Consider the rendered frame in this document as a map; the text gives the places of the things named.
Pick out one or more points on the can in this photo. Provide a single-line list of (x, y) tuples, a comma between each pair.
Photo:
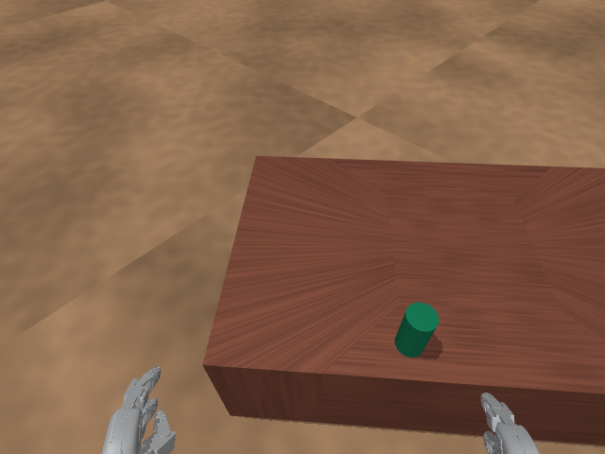
[(416, 329)]

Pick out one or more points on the right robot hand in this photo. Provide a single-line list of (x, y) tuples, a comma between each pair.
[(509, 438)]

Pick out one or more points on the left robot hand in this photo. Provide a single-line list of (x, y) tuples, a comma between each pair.
[(128, 425)]

